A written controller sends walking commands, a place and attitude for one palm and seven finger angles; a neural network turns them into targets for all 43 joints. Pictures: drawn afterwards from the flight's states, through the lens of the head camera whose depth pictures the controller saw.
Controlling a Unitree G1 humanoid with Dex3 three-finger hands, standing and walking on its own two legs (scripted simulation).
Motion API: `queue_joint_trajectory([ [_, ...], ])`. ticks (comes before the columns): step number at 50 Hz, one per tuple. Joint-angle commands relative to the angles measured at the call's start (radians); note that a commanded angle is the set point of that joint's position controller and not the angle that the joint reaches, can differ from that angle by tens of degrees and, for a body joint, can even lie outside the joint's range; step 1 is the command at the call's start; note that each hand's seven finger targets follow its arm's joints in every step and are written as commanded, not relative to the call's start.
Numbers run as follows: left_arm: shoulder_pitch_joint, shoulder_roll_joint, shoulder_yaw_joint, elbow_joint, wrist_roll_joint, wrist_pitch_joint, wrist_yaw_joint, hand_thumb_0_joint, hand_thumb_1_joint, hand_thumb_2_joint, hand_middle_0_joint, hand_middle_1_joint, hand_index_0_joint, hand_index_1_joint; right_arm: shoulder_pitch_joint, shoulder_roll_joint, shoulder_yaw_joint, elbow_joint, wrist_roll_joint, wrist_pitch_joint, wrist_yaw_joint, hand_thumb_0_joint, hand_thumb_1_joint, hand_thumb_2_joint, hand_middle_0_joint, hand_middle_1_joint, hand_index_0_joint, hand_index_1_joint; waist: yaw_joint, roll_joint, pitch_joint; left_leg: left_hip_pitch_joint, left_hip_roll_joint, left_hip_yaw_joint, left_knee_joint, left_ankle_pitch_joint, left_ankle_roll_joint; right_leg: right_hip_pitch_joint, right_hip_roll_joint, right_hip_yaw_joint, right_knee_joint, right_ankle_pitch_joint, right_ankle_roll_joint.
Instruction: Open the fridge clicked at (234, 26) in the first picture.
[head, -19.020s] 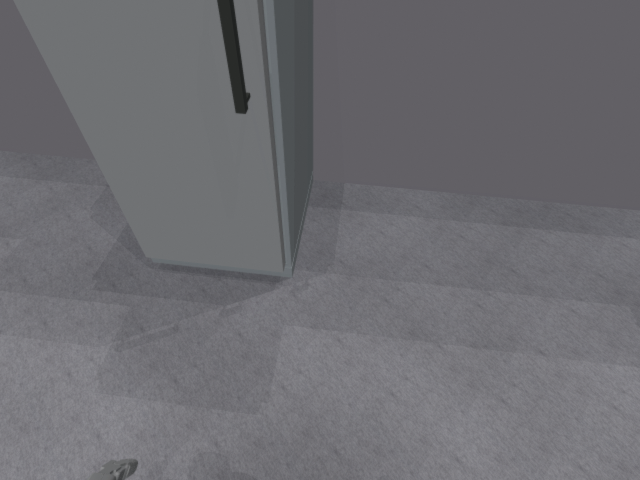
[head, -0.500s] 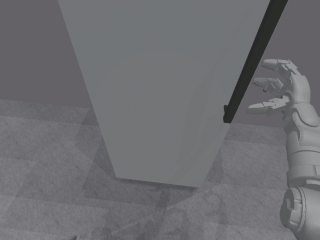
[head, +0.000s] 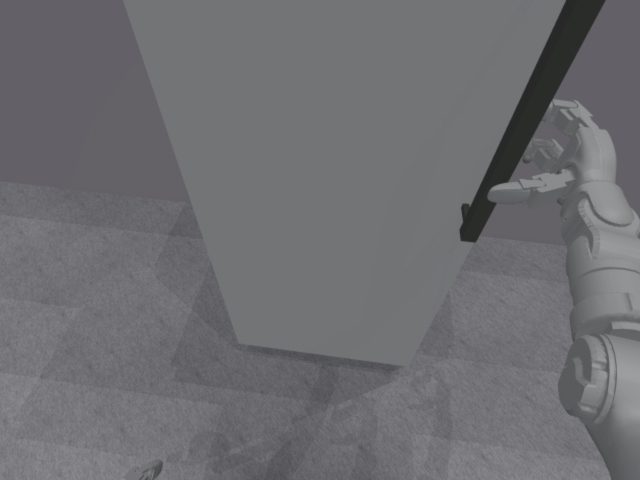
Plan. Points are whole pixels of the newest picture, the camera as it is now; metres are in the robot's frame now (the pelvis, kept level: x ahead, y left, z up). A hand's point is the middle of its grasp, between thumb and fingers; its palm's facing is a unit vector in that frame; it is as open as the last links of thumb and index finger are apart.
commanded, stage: feel for the door with the fingertips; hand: right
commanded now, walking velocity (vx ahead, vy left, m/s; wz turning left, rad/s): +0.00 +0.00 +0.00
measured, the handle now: (522, 107) +0.51 -0.17 +0.22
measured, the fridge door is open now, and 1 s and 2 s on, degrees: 0 0 0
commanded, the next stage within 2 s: slide the fingers in behind the handle in 0.04 s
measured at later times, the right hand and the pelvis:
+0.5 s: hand (526, 162) +0.47 -0.18 +0.18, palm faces +0.02 +1.00 +0.00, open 13.9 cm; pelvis +0.00 -0.01 +0.00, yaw +0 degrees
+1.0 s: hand (512, 165) +0.46 -0.17 +0.18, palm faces +0.03 +1.00 +0.01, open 13.9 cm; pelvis +0.01 -0.01 +0.00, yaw +0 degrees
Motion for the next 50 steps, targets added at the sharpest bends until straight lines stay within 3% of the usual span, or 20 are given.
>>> queue_joint_trajectory([
  [1, 0.063, 0.152, 0.068, -0.088, 0.003, -0.04, 0.01, 0.0, 0.9, 0.9, -0.2, -0.3, -0.2, -0.3, -0.54, -0.24, -0.038, -0.257, 0.016, -0.09, 0.01, 0.0, 0.5, -0.3, 0.3, 1.2, 0.3, 1.2, 0.015, -0.014, -0.382, 0.164, -0.002, -0.05, -0.028, 0.284, 0.007, 0.119, 0.017, 0.044, -0.043, 0.213, -0.031],
  [4, 0.077, 0.149, 0.071, -0.085, 0.003, -0.04, 0.007, 0.0, 0.9, 0.9, -0.2, -0.3, -0.2, -0.3, -0.545, -0.182, 0.005, -0.258, 0.025, -0.094, 0.015, 0.0, 0.5, -0.3, 0.3, 1.2, 0.3, 1.2, 0.031, 0.006, -0.358, 0.148, -0.006, -0.04, -0.029, 0.291, 0.006, 0.123, 0.014, 0.046, -0.038, 0.234, -0.032],
  [5, 0.078, 0.154, 0.073, -0.078, 0.002, -0.039, 0.007, 0.0, 0.9, 0.9, -0.2, -0.3, -0.2, -0.3, -0.533, -0.214, -0.027, -0.25, 0.024, -0.091, 0.012, 0.0, 0.5, -0.3, 0.3, 1.2, 0.3, 1.2, 0.023, -0.009, -0.365, 0.14, -0.008, -0.044, -0.029, 0.283, 0.006, 0.127, 0.015, 0.046, -0.037, 0.225, -0.031],
  [8, 0.081, 0.154, 0.068, -0.069, 0.003, -0.037, 0.007, 0.0, 0.9, 0.9, -0.2, -0.3, -0.2, -0.3, -0.576, -0.2, -0.001, -0.226, 0.017, -0.078, 0.01, 0.0, 0.5, -0.3, 0.3, 1.2, 0.3, 1.2, 0.038, -0.023, -0.326, 0.117, -0.006, -0.044, -0.037, 0.248, 0.006, 0.106, 0.017, 0.049, -0.045, 0.185, -0.031],
  [11, 0.084, 0.157, 0.071, -0.075, 0.004, -0.037, 0.005, 0.0, 0.9, 0.9, -0.2, -0.3, -0.2, -0.3, -0.52, -0.227, -0.037, -0.226, 0.02, -0.079, 0.009, 0.0, 0.5, -0.3, 0.3, 1.2, 0.3, 1.2, 0.019, -0.014, -0.35, 0.139, -0.006, -0.042, -0.032, 0.254, 0.008, 0.102, 0.018, 0.048, -0.045, 0.196, -0.031],
  [15, 0.074, 0.153, 0.069, -0.084, 0.002, -0.041, 0.001, 0.0, 0.9, 0.9, -0.2, -0.3, -0.2, -0.3, -0.49, -0.171, -0.002, -0.229, 0.03, -0.082, 0.015, 0.0, 0.5, -0.3, 0.3, 1.2, 0.3, 1.2, 0.02, -0.009, -0.319, 0.116, -0.01, -0.036, -0.033, 0.225, 0.011, 0.106, 0.013, 0.05, -0.047, 0.178, -0.029],
  [16, 0.075, 0.157, 0.07, -0.083, 0.002, -0.039, 0.002, 0.0, 0.9, 0.9, -0.2, -0.3, -0.2, -0.3, -0.484, -0.208, -0.029, -0.228, 0.027, -0.081, 0.011, 0.0, 0.5, -0.3, 0.3, 1.2, 0.3, 1.2, 0.015, 0.008, -0.325, 0.121, -0.009, -0.039, -0.035, 0.217, 0.009, 0.098, 0.013, 0.05, -0.048, 0.167, -0.03],
  [18, 0.067, 0.153, 0.065, -0.091, 0.001, -0.039, 0.002, 0.0, 0.9, 0.9, -0.2, -0.3, -0.2, -0.3, -0.49, -0.193, -0.008, -0.237, 0.021, -0.077, 0.011, 0.0, 0.5, -0.3, 0.3, 1.2, 0.3, 1.2, 0.015, -0.02, -0.31, 0.113, -0.007, -0.039, -0.034, 0.204, 0.011, 0.095, 0.012, 0.052, -0.055, 0.158, -0.028],
  [22, 0.064, 0.152, 0.067, -0.099, 0.002, -0.039, 0.001, 0.0, 0.9, 0.9, -0.2, -0.3, -0.2, -0.3, -0.483, -0.205, -0.022, -0.271, 0.016, -0.074, 0.001, 0.0, 0.5, -0.3, 0.3, 1.2, 0.3, 1.2, 0.01, -0.001, -0.34, 0.122, -0.008, -0.036, -0.027, 0.215, 0.011, 0.11, 0.009, 0.055, -0.052, 0.176, -0.028],
  [24, 0.055, 0.145, 0.069, -0.113, 0.001, -0.041, -0.001, 0.0, 0.9, 0.9, -0.2, -0.3, -0.2, -0.3, -0.459, -0.151, 0.011, -0.321, 0.025, -0.074, 0.0, 0.0, 0.5, -0.3, 0.3, 1.2, 0.3, 1.2, 0.006, -0.024, -0.363, 0.129, -0.009, -0.031, -0.022, 0.242, 0.013, 0.143, 0.006, 0.052, -0.046, 0.223, -0.026],
  [26, 0.046, 0.148, 0.067, -0.112, 0.001, -0.039, -0.002, 0.0, 0.9, 0.9, -0.2, -0.3, -0.2, -0.3, -0.418, -0.201, -0.049, -0.327, 0.036, -0.061, -0.008, 0.0, 0.5, -0.3, 0.3, 1.2, 0.3, 1.2, -0.01, 0.003, -0.366, 0.151, -0.011, -0.037, -0.023, 0.266, 0.012, 0.132, 0.006, 0.049, -0.045, 0.231, -0.027],
  [29, 0.031, 0.139, 0.067, -0.123, -0.001, -0.036, -0.001, 0.0, 0.9, 0.9, -0.2, -0.3, -0.2, -0.3, -0.433, -0.142, 0.011, -0.376, 0.03, -0.048, -0.011, 0.0, 0.5, -0.3, 0.3, 1.2, 0.3, 1.2, 0.001, -0.007, -0.338, 0.145, -0.008, -0.036, -0.028, 0.267, 0.011, 0.136, 0.003, 0.044, -0.046, 0.236, -0.029],
  [30, 0.027, 0.139, 0.065, -0.12, -0.001, -0.036, -0.001, 0.0, 0.9, 0.9, -0.2, -0.3, -0.2, -0.3, -0.421, -0.164, -0.015, -0.374, 0.027, -0.042, -0.018, 0.0, 0.5, -0.3, 0.3, 1.2, 0.3, 1.2, -0.01, -0.025, -0.338, 0.145, -0.009, -0.035, -0.025, 0.263, 0.013, 0.135, 0.005, 0.049, -0.051, 0.233, -0.025],
  [31, 0.023, 0.138, 0.063, -0.118, -0.002, -0.032, 0.0, 0.0, 0.9, 0.9, -0.2, -0.3, -0.2, -0.3, -0.427, -0.165, -0.01, -0.382, 0.024, -0.038, -0.023, 0.0, 0.5, -0.3, 0.3, 1.2, 0.3, 1.2, -0.005, -0.025, -0.329, 0.138, -0.01, -0.034, -0.028, 0.26, 0.014, 0.142, 0.004, 0.051, -0.053, 0.236, -0.024],
  [38, 0.003, 0.128, 0.063, -0.12, 0.002, -0.033, -0.002, 0.0, 0.9, 0.9, -0.2, -0.3, -0.2, -0.3, -0.399, -0.109, 0.014, -0.444, 0.029, -0.021, -0.044, 0.0, 0.5, -0.3, 0.3, 1.2, 0.3, 1.2, -0.016, -0.022, -0.364, 0.162, -0.01, -0.03, -0.027, 0.302, 0.015, 0.182, 0.003, 0.052, -0.055, 0.292, -0.018],
  [39, 0.004, 0.13, 0.065, -0.12, 0.0, -0.028, -0.002, 0.0, 0.9, 0.9, -0.2, -0.3, -0.2, -0.3, -0.367, -0.112, 0.013, -0.425, 0.029, -0.015, -0.045, 0.0, 0.5, -0.3, 0.3, 1.2, 0.3, 1.2, -0.018, 0.01, -0.35, 0.171, -0.01, -0.029, -0.029, 0.306, 0.015, 0.17, -0.001, 0.051, -0.053, 0.299, -0.022],
  [40, -0.005, 0.126, 0.062, -0.118, -0.003, -0.025, -0.001, 0.0, 0.9, 0.9, -0.2, -0.3, -0.2, -0.3, -0.372, -0.079, 0.04, -0.423, 0.029, -0.007, -0.044, 0.0, 0.5, -0.3, 0.3, 1.2, 0.3, 1.2, -0.008, -0.005, -0.325, 0.155, -0.009, -0.028, -0.031, 0.302, 0.013, 0.169, 0.001, 0.049, -0.057, 0.291, -0.021],
  [45, -0.017, 0.125, 0.063, -0.122, 0.0, -0.015, 0.002, 0.0, 0.9, 0.9, -0.2, -0.3, -0.2, -0.3, -0.361, -0.107, 0.002, -0.453, 0.032, 0.013, -0.062, 0.0, 0.5, -0.3, 0.3, 1.2, 0.3, 1.2, -0.025, -0.001, -0.346, 0.189, -0.006, -0.032, -0.035, 0.323, 0.015, 0.172, 0.005, 0.045, -0.061, 0.304, -0.022],
  [49, -0.023, 0.12, 0.064, -0.125, 0.0, -0.013, 0.002, 0.0, 0.9, 0.9, -0.2, -0.3, -0.2, -0.3, -0.364, -0.069, 0.038, -0.49, 0.029, 0.01, -0.067, 0.0, 0.5, -0.3, 0.3, 1.2, 0.3, 1.2, -0.018, 0.024, -0.339, 0.19, -0.007, -0.03, -0.04, 0.328, 0.013, 0.184, 0.002, 0.044, -0.061, 0.31, -0.025],
  [50, -0.031, 0.118, 0.064, -0.126, 0.0, -0.013, 0.001, 0.0, 0.9, 0.9, -0.2, -0.3, -0.2, -0.3, -0.356, -0.062, 0.038, -0.505, 0.031, 0.011, -0.069, 0.0, 0.5, -0.3, 0.3, 1.2, 0.3, 1.2, -0.025, -0.006, -0.351, 0.193, -0.007, -0.032, -0.038, 0.334, 0.014, 0.192, 0.004, 0.042, -0.063, 0.316, -0.022],
])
